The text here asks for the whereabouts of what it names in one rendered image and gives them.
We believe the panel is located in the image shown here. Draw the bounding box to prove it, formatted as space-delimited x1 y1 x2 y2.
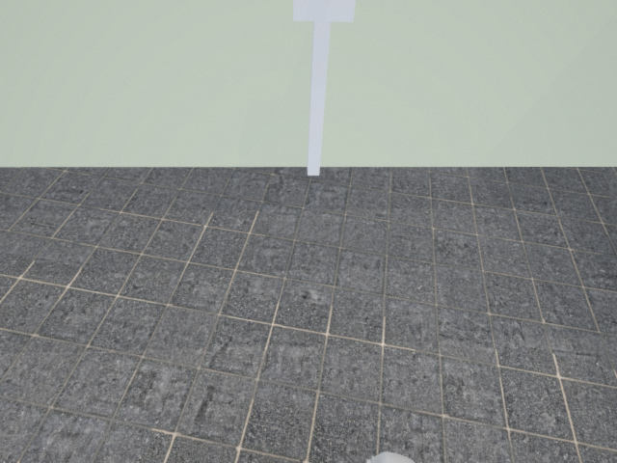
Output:
293 0 356 176

